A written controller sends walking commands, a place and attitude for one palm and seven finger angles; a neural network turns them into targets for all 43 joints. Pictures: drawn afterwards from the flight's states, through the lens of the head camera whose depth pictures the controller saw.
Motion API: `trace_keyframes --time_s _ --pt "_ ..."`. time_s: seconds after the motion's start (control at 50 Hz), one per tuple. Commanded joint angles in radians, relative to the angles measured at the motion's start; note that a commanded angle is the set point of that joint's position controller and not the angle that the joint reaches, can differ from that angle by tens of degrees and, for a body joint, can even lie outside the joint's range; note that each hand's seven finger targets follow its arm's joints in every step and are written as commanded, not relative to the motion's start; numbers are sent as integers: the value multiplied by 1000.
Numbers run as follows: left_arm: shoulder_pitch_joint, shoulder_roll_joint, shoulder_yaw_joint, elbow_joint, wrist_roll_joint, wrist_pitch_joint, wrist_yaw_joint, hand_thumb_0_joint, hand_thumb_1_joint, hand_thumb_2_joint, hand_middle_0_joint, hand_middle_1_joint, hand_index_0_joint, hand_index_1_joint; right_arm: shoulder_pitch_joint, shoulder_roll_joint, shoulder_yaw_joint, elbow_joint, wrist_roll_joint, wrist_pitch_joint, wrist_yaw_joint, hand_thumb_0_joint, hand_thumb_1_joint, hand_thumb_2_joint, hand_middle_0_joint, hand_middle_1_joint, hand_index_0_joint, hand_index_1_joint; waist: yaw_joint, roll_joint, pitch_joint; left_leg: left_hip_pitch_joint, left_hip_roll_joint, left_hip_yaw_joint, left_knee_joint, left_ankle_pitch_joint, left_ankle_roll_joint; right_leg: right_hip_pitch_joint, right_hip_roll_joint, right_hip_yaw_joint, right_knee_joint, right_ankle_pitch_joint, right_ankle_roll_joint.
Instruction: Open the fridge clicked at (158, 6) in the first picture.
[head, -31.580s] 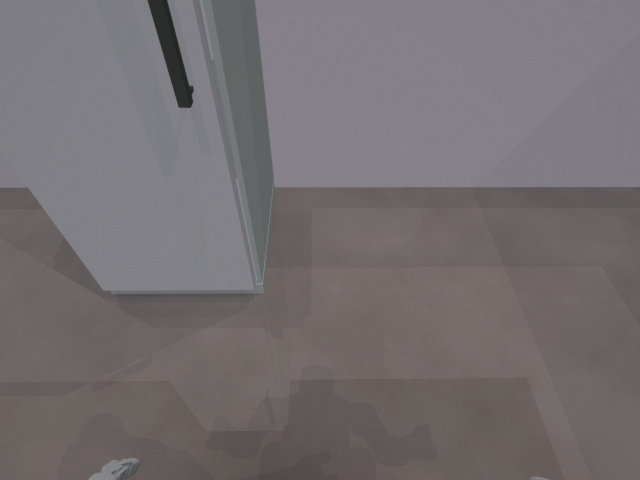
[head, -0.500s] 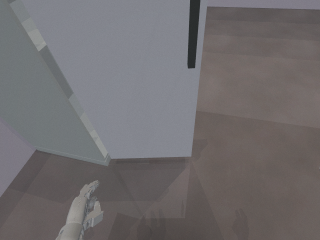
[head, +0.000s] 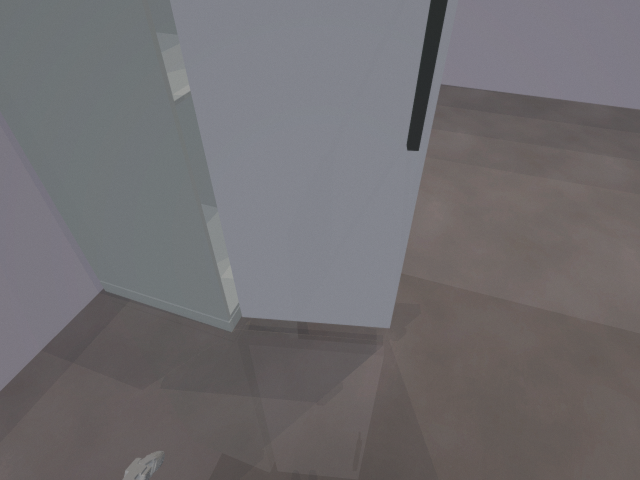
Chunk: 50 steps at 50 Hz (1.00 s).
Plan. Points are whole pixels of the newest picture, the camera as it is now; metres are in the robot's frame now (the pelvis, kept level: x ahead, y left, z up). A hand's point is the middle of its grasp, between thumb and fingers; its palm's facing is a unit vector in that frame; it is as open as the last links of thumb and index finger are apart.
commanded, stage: stop stepping back and stand still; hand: right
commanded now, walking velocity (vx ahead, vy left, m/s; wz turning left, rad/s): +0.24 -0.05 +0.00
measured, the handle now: (429, 43) +0.79 -0.16 +0.27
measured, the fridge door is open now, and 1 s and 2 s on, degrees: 76 76 76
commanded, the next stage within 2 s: let the arm hang, fingers relaxed in 0.38 s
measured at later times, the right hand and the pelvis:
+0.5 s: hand out of the picture +0.17 -0.29 +0.15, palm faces +0.48 +0.77 -0.43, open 7.4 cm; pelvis -0.02 -0.02 -0.02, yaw -2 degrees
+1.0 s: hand out of the picture -0.03 -0.24 -0.18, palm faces +0.05 +0.97 -0.24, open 7.2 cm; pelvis -0.04 -0.02 -0.01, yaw -5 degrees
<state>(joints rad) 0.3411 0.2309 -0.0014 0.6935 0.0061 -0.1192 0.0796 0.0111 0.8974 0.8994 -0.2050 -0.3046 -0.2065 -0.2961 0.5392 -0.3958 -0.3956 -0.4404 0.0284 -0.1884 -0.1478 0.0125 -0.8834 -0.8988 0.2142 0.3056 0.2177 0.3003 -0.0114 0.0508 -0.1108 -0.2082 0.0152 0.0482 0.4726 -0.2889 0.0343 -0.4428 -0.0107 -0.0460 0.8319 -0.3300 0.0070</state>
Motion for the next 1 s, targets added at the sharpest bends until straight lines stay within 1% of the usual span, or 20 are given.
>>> trace_keyframes --time_s 0.0,0.04,0.1,0.14,0.2,0.24,0.28,0.3,0.34,0.42,0.44,0.46,0.48,0.58,0.64,0.68,0.7,0.74,0.86,0.98 --pt "-166 104 49 -165 5 -82 33 0 900 900 -200 -300 -200 -300 -161 -176 -80 -90 -15 -46 -37 0 -900 -900 200 300 200 300 14 54 112 -135 215 -230 -204 -298 76 145 -5 -38 -300 -68 -43" --pt "-152 114 49 -176 5 -88 32 0 900 900 -200 -300 -200 -300 -181 -181 -88 -131 -14 -62 -39 0 -900 -900 200 300 200 300 25 -26 97 -126 159 -192 -102 -258 51 204 -29 -3 -414 -87 -66" --pt "-164 138 54 -212 0 -88 25 0 900 900 -200 -300 -200 -300 -153 -231 -145 -220 -13 -86 -43 0 -900 -900 200 300 200 300 14 -236 34 -151 -5 -6 214 -10 -33 255 -229 287 -491 119 -136" --pt "-172 113 40 -188 18 -86 21 0 900 900 -200 -300 -200 -300 -126 -213 -134 -233 -20 -84 -30 0 -900 -900 200 300 200 300 25 -283 99 -143 -6 16 219 -161 -41 153 -254 319 -571 -24 -161" --pt "-173 123 42 -192 13 -95 14 0 900 900 -200 -300 -200 -300 -140 -211 -148 -236 -26 -82 -30 0 -900 -900 200 300 200 300 17 -209 117 26 -6 20 47 -44 -29 25 -199 177 -484 -62 -115" --pt "-165 117 49 -193 6 -90 5 0 900 900 -200 -300 -200 -300 -85 -195 -148 -165 -17 -78 -28 0 -900 -900 200 300 200 300 16 -55 89 99 60 -124 -20 -22 21 -47 -97 60 -318 -45 -69" --pt "-159 99 60 -189 -1 -78 -5 0 900 900 -200 -300 -200 -300 -64 -197 -151 -133 -6 -79 -22 0 -900 -900 200 300 200 300 10 144 86 50 264 -456 -190 -163 143 -101 7 -21 4 -107 -22" --pt "-167 104 65 -190 -4 -71 -9 0 900 900 -200 -300 -200 -300 -64 -196 -149 -121 -5 -82 -23 0 -900 -900 200 300 200 300 -2 133 95 78 325 -516 -219 -126 192 -168 0 13 140 -162 -15" --pt "-163 89 42 -184 2 -67 -14 0 900 900 -200 -300 -200 -300 -99 -198 -152 -138 -7 -93 -23 0 -900 -900 200 300 200 300 4 58 101 77 323 -417 -156 86 195 -147 -48 69 97 -156 -20" --pt "-174 74 24 -176 10 -66 3 0 900 900 -200 -300 -200 -300 -159 -172 -117 -168 -2 -102 -23 0 -900 -900 200 300 200 300 31 -38 52 -79 118 -96 15 86 38 252 -11 -9 -367 140 -20" --pt "-181 103 36 -189 9 -73 8 0 900 900 -200 -300 -200 -300 -177 -165 -104 -201 1 -106 -24 0 -900 -900 200 300 200 300 22 -155 47 -128 60 -71 110 27 -4 290 -104 136 -444 170 -53" --pt "-156 324 93 16 12 -67 -93 0 900 900 -200 -300 -200 -300 -123 28 284 545 -79 90 118 0 -900 -900 200 300 200 300 83 -324 90 -323 46 19 387 13 -55 233 -244 326 -351 557 -137" --pt "-122 266 90 -42 8 22 -87 0 900 900 -200 -300 -200 -300 -131 43 263 531 -59 186 127 0 -900 -900 200 300 200 300 74 -303 77 -305 -1 -51 548 -325 -61 165 -320 398 -443 647 -220" --pt "-169 212 57 -45 43 58 -63 0 900 900 -200 -300 -200 -300 -234 55 314 729 -56 203 142 0 -900 -900 200 300 200 300 31 5 15 -251 1 -84 440 -255 -58 223 -246 293 -362 664 -214" --pt "-214 215 49 -16 21 89 -70 0 900 900 -200 -300 -200 -300 -222 -3 321 917 -50 192 141 0 -900 -900 200 300 200 300 -21 -34 -7 19 1 -66 86 47 -45 112 -145 173 -320 386 -114" --pt "-196 122 36 7 10 108 -79 0 900 900 -200 -300 -200 -300 -246 -73 326 1006 -62 180 140 0 -900 -900 200 300 200 300 16 53 56 -57 210 -383 -144 -14 45 39 11 68 -210 -20 -21" --pt "-154 106 32 32 16 122 -84 0 900 900 -200 -300 -200 -300 -304 -92 334 1032 -63 182 141 0 -900 -900 200 300 200 300 46 7 95 -170 269 -406 -206 -112 94 114 21 41 -176 -76 -14" --pt "-131 107 38 97 20 144 -80 0 900 900 -200 -300 -200 -300 -369 -62 348 1104 -60 187 139 0 -900 -900 200 300 200 300 66 7 139 -307 195 -365 -252 -329 90 209 17 47 -137 -38 -16" --pt "-109 141 47 204 23 122 -66 0 900 900 -200 -300 -200 -300 -329 6 349 1283 -48 182 134 0 -900 -900 200 300 200 300 33 -164 64 -92 62 -174 -123 -125 20 184 -78 174 -417 0 -47" --pt "-111 207 65 274 20 109 -60 0 900 900 -200 -300 -200 -300 -328 -43 338 1395 -48 180 140 0 -900 -900 200 300 200 300 8 -104 113 -8 49 -142 -120 -77 20 115 -97 211 -526 -86 -61"
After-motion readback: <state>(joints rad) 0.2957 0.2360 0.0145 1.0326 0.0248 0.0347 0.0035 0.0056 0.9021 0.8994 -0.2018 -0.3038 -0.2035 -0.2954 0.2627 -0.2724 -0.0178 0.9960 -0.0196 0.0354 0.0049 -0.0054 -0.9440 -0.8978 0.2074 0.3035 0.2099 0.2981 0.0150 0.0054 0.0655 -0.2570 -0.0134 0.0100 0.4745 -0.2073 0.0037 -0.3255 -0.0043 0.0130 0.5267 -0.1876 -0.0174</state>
